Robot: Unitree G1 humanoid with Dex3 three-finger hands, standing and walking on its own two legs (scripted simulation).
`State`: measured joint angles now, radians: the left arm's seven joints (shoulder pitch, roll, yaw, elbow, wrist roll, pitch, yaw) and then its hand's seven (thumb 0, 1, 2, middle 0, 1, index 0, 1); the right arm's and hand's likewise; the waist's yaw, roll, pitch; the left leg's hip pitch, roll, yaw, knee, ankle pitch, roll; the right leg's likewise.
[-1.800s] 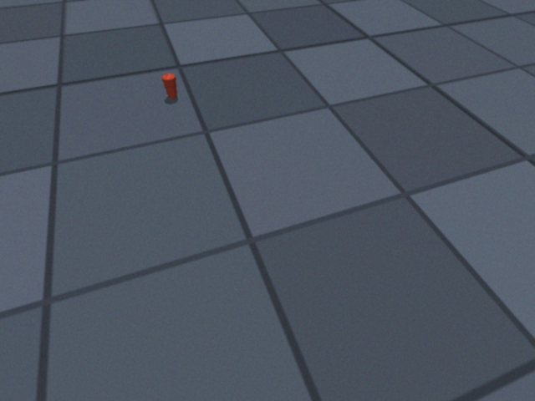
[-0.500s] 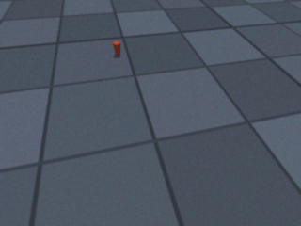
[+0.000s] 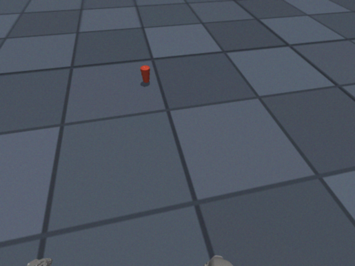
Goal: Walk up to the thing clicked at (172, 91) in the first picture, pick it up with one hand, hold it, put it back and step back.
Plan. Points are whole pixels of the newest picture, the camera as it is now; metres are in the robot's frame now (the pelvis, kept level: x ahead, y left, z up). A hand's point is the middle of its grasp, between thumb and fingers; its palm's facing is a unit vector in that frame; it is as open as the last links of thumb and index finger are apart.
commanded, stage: walk up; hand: left
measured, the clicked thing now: (145, 74) +1.86 +0.27 -0.70
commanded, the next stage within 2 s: none
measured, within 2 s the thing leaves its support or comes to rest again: neither
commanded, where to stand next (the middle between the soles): +1.54 +0.04 m, yaw +4 degrees
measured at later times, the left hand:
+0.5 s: hand (78, 218) +0.29 +0.27 -0.15, palm faces +0.09 -0.93 -0.37, open 7.4 cm
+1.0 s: hand (115, 110) +0.73 +0.25 -0.13, palm faces -0.01 -0.92 -0.38, open 7.4 cm
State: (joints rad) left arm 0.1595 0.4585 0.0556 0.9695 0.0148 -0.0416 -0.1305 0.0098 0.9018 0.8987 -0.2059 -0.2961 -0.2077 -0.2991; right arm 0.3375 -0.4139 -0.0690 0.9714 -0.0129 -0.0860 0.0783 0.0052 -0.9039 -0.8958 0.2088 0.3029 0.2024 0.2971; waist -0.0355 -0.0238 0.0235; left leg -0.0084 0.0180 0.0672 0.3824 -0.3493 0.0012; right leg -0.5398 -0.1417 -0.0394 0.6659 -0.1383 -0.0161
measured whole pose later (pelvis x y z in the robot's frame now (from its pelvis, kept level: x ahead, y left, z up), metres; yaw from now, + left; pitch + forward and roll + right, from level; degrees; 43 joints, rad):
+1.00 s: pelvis +0.61 -0.03 -0.02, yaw +5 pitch -1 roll +1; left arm 0.13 0.41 0.06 0.90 0.02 -0.07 -0.09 0.01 0.90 0.90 -0.21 -0.30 -0.21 -0.30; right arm 0.36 -0.44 -0.07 0.92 -0.02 -0.07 0.04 0.01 -0.90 -0.90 0.21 0.30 0.20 0.30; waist -0.05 0.03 0.07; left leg -0.03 0.09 0.09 0.65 -0.50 0.01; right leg -0.45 -0.05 -0.09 0.61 -0.14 -0.04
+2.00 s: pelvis +1.07 -0.03 -0.01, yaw +4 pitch -3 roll +1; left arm 0.22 0.41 0.05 0.89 0.01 -0.09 -0.06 0.01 0.90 0.90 -0.21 -0.30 -0.21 -0.30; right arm 0.32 -0.44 -0.05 0.91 -0.01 -0.04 0.04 0.01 -0.91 -0.90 0.20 0.30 0.20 0.30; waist -0.01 0.04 0.09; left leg -0.26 0.05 0.02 1.00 -0.47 0.04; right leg -0.39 -0.06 -0.08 0.64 -0.20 -0.02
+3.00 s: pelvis +1.41 +0.02 +0.00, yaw +5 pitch -3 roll +0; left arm 0.33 0.41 0.03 0.87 0.01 -0.08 -0.03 0.01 0.90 0.90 -0.21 -0.30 -0.21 -0.30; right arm 0.27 -0.44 -0.06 0.88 -0.02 -0.02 0.06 0.00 -0.91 -0.90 0.20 0.30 0.20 0.30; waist 0.03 0.07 0.08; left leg -0.49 0.08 0.01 0.85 -0.33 0.01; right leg -0.26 -0.05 -0.07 0.53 -0.23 -0.01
